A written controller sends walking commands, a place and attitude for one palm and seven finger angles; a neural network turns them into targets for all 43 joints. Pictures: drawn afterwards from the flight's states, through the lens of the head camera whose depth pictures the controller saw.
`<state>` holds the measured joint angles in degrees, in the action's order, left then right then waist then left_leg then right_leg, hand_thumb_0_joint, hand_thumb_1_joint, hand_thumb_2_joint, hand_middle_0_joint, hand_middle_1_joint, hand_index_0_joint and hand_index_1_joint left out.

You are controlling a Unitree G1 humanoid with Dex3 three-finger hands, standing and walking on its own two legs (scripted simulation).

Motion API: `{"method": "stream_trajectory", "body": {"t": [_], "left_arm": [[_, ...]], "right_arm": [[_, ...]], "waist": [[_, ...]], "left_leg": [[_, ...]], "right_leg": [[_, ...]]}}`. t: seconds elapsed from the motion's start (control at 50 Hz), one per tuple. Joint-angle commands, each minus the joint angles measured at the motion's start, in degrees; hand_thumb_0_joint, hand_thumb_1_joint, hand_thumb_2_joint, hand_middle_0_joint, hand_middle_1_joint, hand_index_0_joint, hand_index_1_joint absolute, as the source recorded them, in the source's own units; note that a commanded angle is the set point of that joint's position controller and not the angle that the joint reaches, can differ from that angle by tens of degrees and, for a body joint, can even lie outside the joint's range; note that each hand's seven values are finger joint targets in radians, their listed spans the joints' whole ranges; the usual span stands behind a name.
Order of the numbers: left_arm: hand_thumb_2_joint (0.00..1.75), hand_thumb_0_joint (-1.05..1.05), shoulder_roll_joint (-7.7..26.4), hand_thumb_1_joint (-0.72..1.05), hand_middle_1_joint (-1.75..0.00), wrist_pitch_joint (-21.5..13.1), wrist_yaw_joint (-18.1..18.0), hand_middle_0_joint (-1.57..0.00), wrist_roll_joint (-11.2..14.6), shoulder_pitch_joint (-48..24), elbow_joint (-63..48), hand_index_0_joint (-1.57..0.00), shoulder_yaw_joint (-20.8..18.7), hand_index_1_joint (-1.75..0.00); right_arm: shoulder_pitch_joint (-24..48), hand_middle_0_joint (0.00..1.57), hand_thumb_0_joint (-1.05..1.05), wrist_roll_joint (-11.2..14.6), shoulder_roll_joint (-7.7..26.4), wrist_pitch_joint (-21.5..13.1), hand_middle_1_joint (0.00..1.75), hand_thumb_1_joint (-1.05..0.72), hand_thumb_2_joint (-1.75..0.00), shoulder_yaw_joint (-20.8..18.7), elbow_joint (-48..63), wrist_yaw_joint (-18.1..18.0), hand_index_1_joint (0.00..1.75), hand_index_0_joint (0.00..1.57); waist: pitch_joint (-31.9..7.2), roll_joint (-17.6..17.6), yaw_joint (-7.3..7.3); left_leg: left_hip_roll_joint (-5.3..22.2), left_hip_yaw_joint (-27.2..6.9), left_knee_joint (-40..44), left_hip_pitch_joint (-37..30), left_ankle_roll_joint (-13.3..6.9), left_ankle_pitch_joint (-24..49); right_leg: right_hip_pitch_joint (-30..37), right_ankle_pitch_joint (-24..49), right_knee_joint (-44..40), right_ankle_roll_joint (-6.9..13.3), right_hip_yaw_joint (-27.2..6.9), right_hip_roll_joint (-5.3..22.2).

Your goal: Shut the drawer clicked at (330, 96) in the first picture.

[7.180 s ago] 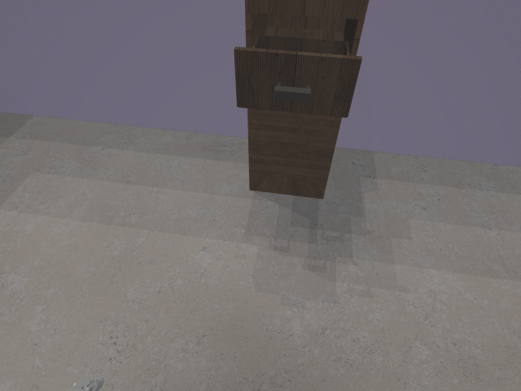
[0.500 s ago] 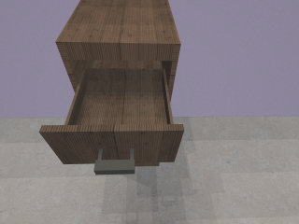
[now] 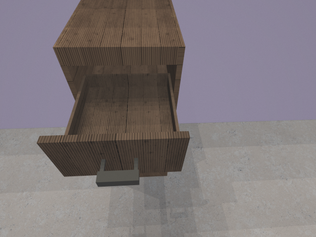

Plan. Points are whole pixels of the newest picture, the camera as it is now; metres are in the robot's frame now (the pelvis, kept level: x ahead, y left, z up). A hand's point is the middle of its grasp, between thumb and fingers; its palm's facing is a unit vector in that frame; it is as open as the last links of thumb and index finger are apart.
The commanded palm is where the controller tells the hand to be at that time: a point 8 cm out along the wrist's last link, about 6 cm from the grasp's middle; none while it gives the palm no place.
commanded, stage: look again from close up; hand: left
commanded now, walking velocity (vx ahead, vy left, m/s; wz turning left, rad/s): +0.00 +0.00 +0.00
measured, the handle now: (119, 169) +0.28 +0.12 +0.01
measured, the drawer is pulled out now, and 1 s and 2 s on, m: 0.29 0.30 0.30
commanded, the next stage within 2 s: raise the hand and make a fist in 0.16 s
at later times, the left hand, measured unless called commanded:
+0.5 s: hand (104, 212) +0.18 +0.14 +0.00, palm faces +0.23 -0.97 -0.10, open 6.8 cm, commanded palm +0.08 +0.18 -0.04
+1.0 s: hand (124, 230) +0.14 +0.08 +0.02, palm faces +0.09 -0.99 -0.04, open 4.4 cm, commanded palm +0.08 +0.14 +0.02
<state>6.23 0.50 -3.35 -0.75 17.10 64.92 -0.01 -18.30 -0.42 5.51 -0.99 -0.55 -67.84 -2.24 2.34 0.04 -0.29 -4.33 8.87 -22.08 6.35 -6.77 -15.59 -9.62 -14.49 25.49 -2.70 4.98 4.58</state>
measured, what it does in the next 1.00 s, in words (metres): lowers itself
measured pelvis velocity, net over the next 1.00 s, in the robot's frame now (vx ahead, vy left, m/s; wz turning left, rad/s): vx -0.01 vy -0.07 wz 0.14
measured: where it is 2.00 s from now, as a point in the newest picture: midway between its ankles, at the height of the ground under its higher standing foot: outside the picture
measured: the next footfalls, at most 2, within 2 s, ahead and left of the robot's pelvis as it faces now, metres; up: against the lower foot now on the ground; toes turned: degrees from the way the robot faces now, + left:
none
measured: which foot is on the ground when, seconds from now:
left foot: down 0.00-1.00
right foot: down 0.00-1.00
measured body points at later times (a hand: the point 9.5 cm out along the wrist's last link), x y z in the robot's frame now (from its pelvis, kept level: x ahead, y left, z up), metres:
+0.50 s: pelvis -0.01 -0.02 -0.02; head -0.02 -0.04 +0.43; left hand +0.16 +0.19 +0.01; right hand +0.10 -0.27 -0.13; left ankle -0.03 +0.03 -0.74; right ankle +0.01 -0.12 -0.74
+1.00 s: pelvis -0.01 -0.07 -0.06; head +0.03 -0.08 +0.39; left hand +0.13 +0.14 +0.02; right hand +0.22 -0.23 -0.13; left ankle -0.03 +0.03 -0.74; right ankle +0.01 -0.13 -0.74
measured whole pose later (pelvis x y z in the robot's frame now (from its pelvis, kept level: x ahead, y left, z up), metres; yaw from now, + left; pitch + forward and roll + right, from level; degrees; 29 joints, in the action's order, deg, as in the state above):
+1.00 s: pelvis -0.01 -0.07 -0.06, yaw +8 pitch +11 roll +0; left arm 9.3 -19.7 10.9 10.1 36.1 -16.2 1.3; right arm -11.8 1.9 9.7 -9.7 2.5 -27.2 -0.2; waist -7.3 -2.3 2.1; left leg -1.4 -0.2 -57.2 39.5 -1.4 -28.9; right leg -40.0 -26.9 55.3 5.5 8.5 -1.6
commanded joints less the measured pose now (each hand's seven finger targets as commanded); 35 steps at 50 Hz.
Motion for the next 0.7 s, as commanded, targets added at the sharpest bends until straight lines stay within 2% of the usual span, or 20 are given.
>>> {"method": "stream_trajectory", "body": {"t": [0.0,0.22,0.24,0.26,0.28,0.3,0.32,0.34,0.38,0.42,0.44,0.48,0.5,0.52,0.54,0.58,0.6,0.62,0.64,0.68], "left_arm": [[0.90,0.00,3.8,0.90,-0.30,-0.6,-0.1,-0.20,0.1,5.6,-0.9,-0.20,-0.6,-0.30],[0.90,0.00,3.3,0.90,-0.30,-0.7,-0.1,-0.20,0.0,6.2,-0.6,-0.20,-0.6,-0.30],[0.90,0.00,6.6,0.90,-0.30,-2.0,-1.8,-0.20,-0.6,5.8,0.3,-0.20,0.2,-0.30],[0.90,0.00,15.9,0.90,-0.32,-13.1,-2.1,-0.22,8.4,-33.0,-89.6,-0.22,-3.3,-0.32],[0.90,0.00,11.5,0.90,-0.34,-8.5,-4.8,-0.24,4.6,-12.7,-77.4,-0.24,-1.0,-0.34],[0.90,0.00,8.5,0.90,-0.37,-4.9,-7.9,-0.26,5.6,-7.9,-69.8,-0.26,-0.3,-0.37],[0.90,0.00,-0.7,0.90,-0.39,1.3,-8.2,-0.28,5.6,6.7,-61.9,-0.28,6.3,-0.39],[0.90,0.00,-6.0,0.90,-0.41,2.3,-7.4,-0.30,7.2,5.1,-68.5,-0.30,12.1,-0.41],[0.90,0.00,-5.7,0.90,-0.45,-2.3,-5.5,-0.34,8.0,6.3,-76.5,-0.34,14.2,-0.45],[0.90,0.00,-4.1,0.90,-0.50,-6.1,-4.2,-0.38,7.3,8.9,-75.9,-0.38,12.4,-0.50],[0.90,0.00,-4.3,0.90,-0.52,-8.8,-2.4,-0.40,7.9,16.6,-72.3,-0.40,10.1,-0.52],[0.90,0.00,-0.1,0.90,-0.56,-15.6,2.5,-0.44,10.1,25.1,-66.2,-0.44,2.7,-0.56],[0.90,0.00,1.0,0.90,-0.58,-19.8,5.7,-0.46,11.1,28.4,-64.2,-0.46,0.7,-0.58],[0.90,0.00,2.7,0.90,-0.60,-24.5,8.7,-0.48,11.9,28.1,-65.4,-0.48,-1.4,-0.60],[0.90,0.00,4.4,0.90,-0.62,-28.7,10.1,-0.50,11.3,26.2,-67.3,-0.50,-2.6,-0.62],[0.90,0.00,6.1,0.90,-0.67,-35.2,11.9,-0.54,8.2,24.7,-76.9,-0.54,-2.0,-0.67],[0.90,0.00,8.9,0.90,-0.69,-36.3,11.7,-0.56,7.0,23.9,-81.1,-0.56,-3.2,-0.69],[0.90,0.00,8.9,0.90,-0.71,-36.0,11.9,-0.58,6.6,25.3,-85.5,-0.58,-2.2,-0.71],[0.90,0.00,8.1,0.90,-0.73,-35.1,12.2,-0.60,7.2,24.5,-88.5,-0.60,-0.6,-0.73],[0.90,0.00,5.3,0.90,-0.78,-33.4,12.6,-0.64,10.1,20.5,-93.2,-0.64,1.7,-0.78]], "right_arm": [[-4.7,0.20,0.00,0.2,5.3,-0.8,0.30,-0.90,-0.90,-0.7,0.9,-0.3,0.30,0.20],[-4.3,0.20,0.00,0.2,5.4,-0.9,0.30,-0.90,-0.90,-0.7,1.0,-0.4,0.30,0.20],[-1.6,0.20,0.00,0.8,9.3,-1.3,0.30,-0.90,-0.90,0.0,6.7,0.1,0.30,0.20],[-4.5,0.20,0.00,1.8,20.1,-9.7,0.30,-0.90,-0.90,-1.9,26.8,-0.9,0.30,0.20],[1.8,0.20,0.00,1.9,14.6,-15.7,0.30,-0.90,-0.90,0.7,23.3,-1.5,0.30,0.20],[1.6,0.20,0.00,1.5,14.5,-17.1,0.30,-0.90,-0.90,-1.1,18.9,-1.3,0.30,0.20],[-0.3,0.20,0.00,2.8,12.2,-17.2,0.30,-0.90,-0.90,-1.2,18.7,-0.4,0.30,0.20],[-0.8,0.20,0.00,3.5,12.5,-18.2,0.30,-0.90,-0.90,-0.9,22.5,0.1,0.30,0.20],[1.8,0.20,0.00,3.0,15.1,-21.5,0.30,-0.90,-0.90,-1.2,26.3,0.1,0.30,0.20],[2.0,0.20,0.00,1.8,16.4,-22.3,0.30,-0.90,-0.90,-2.0,30.9,1.1,0.30,0.20],[3.9,0.20,0.00,1.2,16.6,-22.0,0.30,-0.90,-0.90,-2.5,33.0,1.6,0.30,0.20],[7.3,0.20,0.00,1.1,16.5,-19.7,0.30,-0.90,-0.90,-3.0,35.6,2.8,0.30,0.20],[8.6,0.20,0.00,1.6,16.2,-18.3,0.30,-0.90,-0.90,-3.4,36.7,3.3,0.30,0.20],[11.0,0.20,0.00,1.4,16.5,-17.0,0.30,-0.90,-0.90,-3.8,39.1,3.8,0.30,0.20],[12.9,0.20,0.00,0.9,16.7,-16.1,0.30,-0.90,-0.90,-4.1,41.7,4.4,0.30,0.20],[14.0,0.20,0.00,0.5,15.6,-15.6,0.30,-0.90,-0.90,-4.3,46.5,5.6,0.30,0.20],[13.3,0.20,0.00,0.6,15.2,-15.2,0.30,-0.90,-0.90,-4.4,47.0,6.1,0.30,0.20],[13.3,0.20,0.00,0.7,14.9,-14.9,0.30,-0.90,-0.90,-4.0,48.6,6.2,0.30,0.20],[12.3,0.20,0.00,1.0,14.7,-14.7,0.30,-0.90,-0.90,-3.4,49.6,6.2,0.30,0.20],[9.6,0.20,0.00,1.4,14.0,-14.7,0.30,-0.90,-0.90,-3.0,50.4,5.5,0.30,0.20]], "waist": [[2.5,-0.8,0.59],[2.5,-0.9,0.35],[2.2,5.5,-0.01],[-27.3,-10.0,-6.74],[-24.4,-18.6,-1.53],[-17.9,-16.0,-1.06],[-11.1,-10.0,-1.17],[-5.1,-6.5,-1.84],[-5.4,1.9,-2.49],[-5.3,9.9,-4.08],[-5.2,12.4,-1.88],[-3.7,15.3,0.93],[-2.3,17.8,2.56],[-1.7,18.2,2.85],[-2.4,16.0,2.70],[-7.7,0.9,3.00],[-10.2,-8.6,3.46],[-13.8,-13.4,3.64],[-16.3,-14.4,2.79],[-18.5,-11.2,0.12]], "left_leg": [[11.8,-11.8,5.5,0.8,3.6,15.8],[11.9,-11.8,5.1,-0.3,3.7,17.1],[13.9,-13.7,-5.0,6.4,4.8,42.5],[10.2,-17.8,-0.9,-16.6,9.7,44.0],[12.9,-17.2,5.6,-16.4,12.9,47.5],[11.9,-16.1,6.1,-9.2,14.5,39.6],[11.3,-16.3,6.1,-3.6,13.9,30.4],[10.9,-15.4,4.2,0.2,11.0,25.1],[8.6,-13.7,-3.0,3.8,7.6,15.5],[6.1,-14.3,-9.6,10.2,7.0,8.9],[6.0,-14.7,-11.4,13.6,7.3,8.0],[5.3,-14.4,-14.2,22.6,9.4,2.2],[4.5,-12.1,-15.3,26.8,9.6,-0.5],[3.5,-10.1,-17.8,30.2,8.8,-3.8],[2.7,-8.7,-20.5,33.5,8.0,-5.8],[2.1,-7.2,-23.7,32.9,6.3,-4.6],[2.5,-7.6,-24.2,30.9,6.3,-2.9],[3.2,-8.3,-24.1,28.1,6.3,-0.5],[3.8,-9.5,-24.7,27.2,6.1,2.0],[3.9,-10.2,-27.2,26.7,5.2,4.2]], "right_leg": [[-2.4,6.2,-2.8,2.8,-3.7,2.6],[-3.5,6.6,-2.7,2.9,-3.9,2.6],[-2.3,16.6,0.0,3.0,-4.0,2.8],[-6.0,10.9,7.7,2.2,-0.7,-3.9],[-11.9,-5.7,16.5,4.1,-2.4,-3.6],[-13.6,-9.9,18.1,3.5,-2.7,-3.0],[-15.4,-9.1,17.8,3.3,-2.4,-2.5],[-16.4,-8.1,15.7,2.7,-1.6,-2.3],[-14.1,-5.2,8.1,3.2,-0.3,-3.2],[-15.1,-2.0,4.4,3.8,-0.1,-3.8],[-16.9,-2.9,5.8,4.1,0.2,-3.8],[-21.2,-8.0,10.5,4.5,1.3,-4.3],[-21.0,-9.6,11.2,5.2,0.5,-4.4],[-22.1,-11.7,12.5,5.4,-1.0,-3.9],[-22.5,-12.1,14.5,5.4,-2.7,-3.8],[-22.2,-8.7,19.3,6.1,-3.8,-4.1],[-22.7,-6.4,21.4,6.8,-3.6,-4.2],[-22.8,-4.7,22.9,7.3,-3.1,-4.6],[-23.8,-2.8,23.8,7.2,-3.1,-4.6],[-24.5,0.4,22.8,6.2,-4.0,-4.9]]}}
